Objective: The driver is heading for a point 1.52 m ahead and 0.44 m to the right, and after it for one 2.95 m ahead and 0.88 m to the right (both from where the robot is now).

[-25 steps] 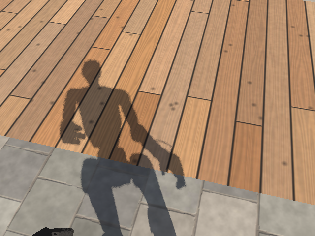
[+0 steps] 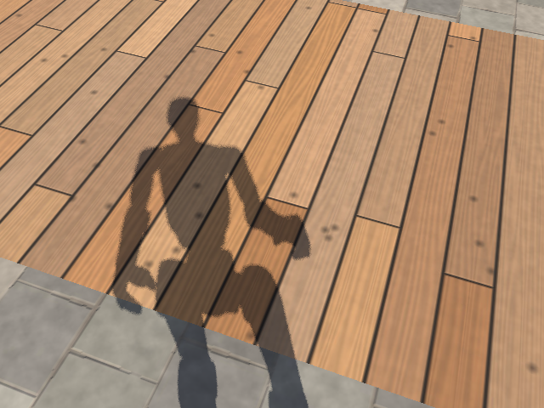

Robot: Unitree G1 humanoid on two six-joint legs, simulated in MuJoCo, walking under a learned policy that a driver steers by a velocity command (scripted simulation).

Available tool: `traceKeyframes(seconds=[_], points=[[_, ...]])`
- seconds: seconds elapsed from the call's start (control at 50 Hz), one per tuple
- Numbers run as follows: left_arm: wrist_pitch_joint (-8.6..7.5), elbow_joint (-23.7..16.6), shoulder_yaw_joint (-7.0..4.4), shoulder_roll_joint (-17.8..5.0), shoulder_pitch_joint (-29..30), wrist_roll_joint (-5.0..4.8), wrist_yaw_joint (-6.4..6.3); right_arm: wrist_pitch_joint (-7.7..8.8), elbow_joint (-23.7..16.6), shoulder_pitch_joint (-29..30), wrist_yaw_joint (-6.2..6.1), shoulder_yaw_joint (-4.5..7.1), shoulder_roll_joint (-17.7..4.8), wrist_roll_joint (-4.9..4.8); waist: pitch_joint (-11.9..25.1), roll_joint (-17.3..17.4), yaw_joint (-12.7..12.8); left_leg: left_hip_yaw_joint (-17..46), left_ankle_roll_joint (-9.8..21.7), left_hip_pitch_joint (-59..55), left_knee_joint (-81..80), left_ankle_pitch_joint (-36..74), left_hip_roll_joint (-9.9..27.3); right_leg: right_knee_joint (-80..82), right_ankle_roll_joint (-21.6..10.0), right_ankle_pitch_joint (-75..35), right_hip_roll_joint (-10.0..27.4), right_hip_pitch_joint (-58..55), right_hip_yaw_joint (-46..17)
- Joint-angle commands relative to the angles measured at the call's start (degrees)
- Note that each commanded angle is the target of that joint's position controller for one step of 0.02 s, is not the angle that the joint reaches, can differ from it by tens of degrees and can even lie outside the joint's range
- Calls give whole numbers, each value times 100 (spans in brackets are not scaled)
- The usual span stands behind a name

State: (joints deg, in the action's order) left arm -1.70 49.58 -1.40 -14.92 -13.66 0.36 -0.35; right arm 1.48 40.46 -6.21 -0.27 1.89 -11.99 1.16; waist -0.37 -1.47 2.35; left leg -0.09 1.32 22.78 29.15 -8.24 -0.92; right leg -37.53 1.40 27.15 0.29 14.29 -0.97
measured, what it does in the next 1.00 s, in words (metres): steps on the spot, turning right: right foot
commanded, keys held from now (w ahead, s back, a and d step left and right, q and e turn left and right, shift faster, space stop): no key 0.14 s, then e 0.66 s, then no key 0.18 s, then w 0.02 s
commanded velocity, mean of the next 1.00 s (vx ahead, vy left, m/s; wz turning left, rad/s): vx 0.02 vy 0.00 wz -0.33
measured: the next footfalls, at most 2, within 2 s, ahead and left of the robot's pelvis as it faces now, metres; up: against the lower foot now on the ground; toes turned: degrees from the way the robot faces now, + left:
right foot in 0.48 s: +0.03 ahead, -0.13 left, +0.00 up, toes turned -9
left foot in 1.04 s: +0.10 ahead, +0.07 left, +0.00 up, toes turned -27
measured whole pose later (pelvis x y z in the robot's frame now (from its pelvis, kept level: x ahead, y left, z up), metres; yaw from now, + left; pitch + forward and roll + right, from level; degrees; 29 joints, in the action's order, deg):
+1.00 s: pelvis +0.01 -0.04 +0.01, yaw -23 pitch +2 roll +1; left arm 2.2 39.6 -3.4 -16.5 -10.9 -0.1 -2.0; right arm 0.9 47.1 -5.8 -1.4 4.4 -16.7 -0.8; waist -1.5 -0.2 1.4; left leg 4.0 -3.8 19.0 36.6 -18.8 -1.3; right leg -27.1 -3.3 12.3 -6.7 15.3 -11.9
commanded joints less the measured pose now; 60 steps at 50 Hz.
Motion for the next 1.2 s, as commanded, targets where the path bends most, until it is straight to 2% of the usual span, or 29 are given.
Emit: traceKeyframes(seconds=[0.02, 0.06, 0.08, 0.12, 0.16, 0.2, 0.26, 0.32, 0.38, 0.4, 0.44, 0.46, 0.48, 0.5, 0.52, 0.54, 0.58, 0.6, 0.66, 0.78, 0.98, 1.02, 1.04, 1.06, 1.08, 1.1, 1.12, 1.16, 1.2], points=[[212, -75, -92, -390, -566, 46, -80, -50, -307, 332, 6, 176, -795, -6, 755, 917, 227, 1453, 824, -764, -827, 951, 1284, 654, 73, -872, 272, -104, -111], [263, -40, -88, -484, -477, 136, -76, -79, -214, 228, 7, 179, -723, -30, 456, 770, 106, 913, 332, -286, -868, -895, 719, 1137, -26, -1525, 284, -419, -116], [268, -12, -130, -660, -435, 96, -85, -85, -180, 142, 2, 184, -696, -47, 109, 482, -51, 662, 178, -394, -865, -1450, 465, 1133, -143, -842, 289, 108, -85], [197, 12, -106, -503, -193, 50, -111, -25, -108, 145, -23, 162, -612, -27, -108, 227, -93, 617, 133, -716, -586, -849, 413, 1215, -209, -759, 279, 437, -83], [89, 66, -110, -484, -150, 51, -117, 31, -19, 70, -68, 177, -593, -48, 156, 77, -124, 488, 209, -1125, -188, 484, 408, 1223, -166, -1400, 322, 345, -159], [25, -12, -153, -642, 3, -30, -111, 28, 13, -24, -139, 270, -788, -77, 386, 9, -204, 355, 286, -1549, 129, 1423, 419, 1016, -204, -2083, 305, 457, -245], [84, -188, -215, -714, 146, -106, -134, -92, 60, -193, -263, 378, -928, -98, 539, 129, -251, 321, 464, -1748, 237, 1730, 603, 589, -282, -2436, 216, 653, -333], [209, -351, -241, -617, 92, -105, -155, -210, 131, -458, -329, 459, -1036, -85, 640, 577, -282, 810, 819, -1827, -137, 1662, 1234, -115, -219, -2001, 56, 980, -212], [354, -451, -287, -539, -47, -74, -94, -222, 65, -164, -391, 464, -1103, -72, 712, 1267, -182, 1508, 1327, -1392, -679, 1646, 2234, -1434, -162, 344, 49, 999, 101], [403, -509, -297, -521, -12, -86, -68, -197, 46, -37, -396, 471, -1158, -55, 615, 1144, -162, 1428, 1310, -1158, -772, 1525, 2298, -1561, -197, 667, 173, 976, 62], [465, -409, -328, -493, -422, -91, -30, -181, -12, 644, -386, 509, -1312, -169, 499, 997, 241, 635, 808, -387, -621, 1059, 1868, -492, -367, -346, 230, 58, 168], [474, -297, -376, -532, -633, -41, 6, -212, 28, 749, -375, 497, -1218, -256, 409, 857, 347, 169, 497, -155, -183, 554, 1533, 232, -491, -1132, 51, -285, 254], [464, -310, -462, -788, -737, 41, 22, -272, 173, 360, -348, 464, -973, -257, 183, -35, 244, -490, 23, 439, 877, -464, 1025, 1193, -747, -1663, 299, -581, -500], [427, -625, -624, -1659, -548, 63, -34, -310, -46, 356, -354, 380, -711, -97, -154, -1779, 47, -778, -514, 1910, 2312, -2650, 94, 2113, -1583, -2664, 1864, -683, -3138], [268, -734, -539, -1591, -624, 308, -6, -260, -206, 900, -372, 399, -803, -81, 47, -1385, 281, 313, -398, 1770, 3422, -3108, -47, 2396, -2155, -2756, 2110, -200, -3663], [138, -823, -490, -1379, -262, 289, -10, -251, -144, 683, -368, 437, -910, -155, 5, -938, -4, 516, -313, 1799, 3789, -2653, 60, 2250, -1984, -2578, 1879, -211, -3083], [79, -991, -452, -1135, 380, -23, -67, -247, 162, 334, -419, 534, -1115, -65, 90, -366, -274, 560, -298, 1815, 3697, -1645, 228, 1995, -1315, -2311, 1333, -416, -2294], [85, -1025, -413, -1050, 417, -70, -99, -237, 201, 294, -423, 536, -1093, -35, 188, -380, -286, 551, -352, 1659, 3753, -1382, 218, 1928, -1239, -2757, 1209, -432, -2110], [124, -1026, -394, -955, 25, -80, -163, -186, 191, 274, -379, 486, -918, -122, 490, -369, -208, 546, -472, 1565, 3673, -1054, 69, 1818, -1295, -3445, 1076, -909, -1936], [234, -1159, -486, -1117, -145, -95, -258, -108, 108, 553, -324, 433, -901, -167, 379, -645, -51, 674, -647, 1423, 2220, -969, -12, 1858, -1308, -2708, 974, -1200, -2322], [348, -1328, -402, -1005, 278, -41, -174, 48, 279, 227, -91, 345, -964, -206, 505, -687, -62, 409, -472, -259, 597, -1140, 13, 1474, -1407, -3715, 909, -716, -2603], [349, -1280, -296, -784, 377, -102, -168, 107, 427, -147, -8, 294, -834, -165, 593, -501, -336, 265, -269, -1272, -856, -61, 42, 1475, -1103, -2091, 563, -325, -2449], [316, -1182, -241, -627, 154, -38, -154, 121, 493, -288, 1, 294, -934, -77, 595, -236, -300, 506, -137, -1892, -921, 138, 383, 1321, -832, -977, 284, 161, -2215], [277, -1103, -172, -412, -77, 53, -123, 118, 518, -599, -8, 303, -1173, 2, 639, 641, -252, 1536, 253, -2398, -1202, -359, 1283, 174, -522, 308, -322, 837, -1497], [196, -1377, -244, -600, 128, -65, -138, 120, 682, -898, 7, 424, -1689, 47, 195, 1499, -279, 2843, 1128, -2083, -1668, -1647, 1999, -524, -349, 874, -841, 1846, -691], [104, -1421, -349, -1008, 467, -88, -155, 182, 645, -815, 4, 455, -1663, -18, -315, 1297, -470, 3409, 1477, -1762, -2049, -2999, 2246, -1421, -205, 602, -428, 2345, -731], [51, -1369, -426, -1149, 476, -131, -138, 220, 618, -641, -44, 405, -1475, -91, -529, 1162, -386, 3177, 1314, -1677, -2143, -3151, 2055, -1786, -152, 163, -237, 2538, -713], [2, -1242, -434, -991, 347, -64, -73, 236, 603, -584, -109, 335, -1270, -209, -440, 1111, -343, 2569, 1026, -1971, -2176, -2613, 1689, -1955, 2, -478, 32, 2711, -454], [-116, -1275, -361, -667, 611, -61, -5, 262, 676, -832, -126, 303, -1190, -199, -375, 958, -491, 1972, 935, -1972, -2224, -1861, 1407, -1717, 54, -1012, 123, 2605, -156]])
